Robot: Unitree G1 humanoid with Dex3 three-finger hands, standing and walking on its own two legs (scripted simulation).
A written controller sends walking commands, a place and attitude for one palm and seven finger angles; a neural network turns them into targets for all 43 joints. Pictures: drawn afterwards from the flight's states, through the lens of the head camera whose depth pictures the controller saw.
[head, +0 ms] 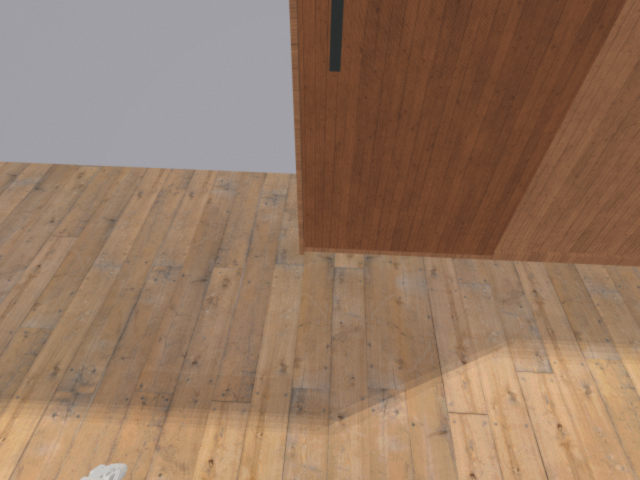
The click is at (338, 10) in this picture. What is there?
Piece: wardrobe's sliding door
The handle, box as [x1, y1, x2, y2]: [329, 0, 343, 71]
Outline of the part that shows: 331,0 329,70 339,71 343,0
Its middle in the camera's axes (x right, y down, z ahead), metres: +0.04 -0.52 +0.95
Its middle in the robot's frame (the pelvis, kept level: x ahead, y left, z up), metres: +1.07 +0.02 +0.14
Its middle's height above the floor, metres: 0.91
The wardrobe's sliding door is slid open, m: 0.00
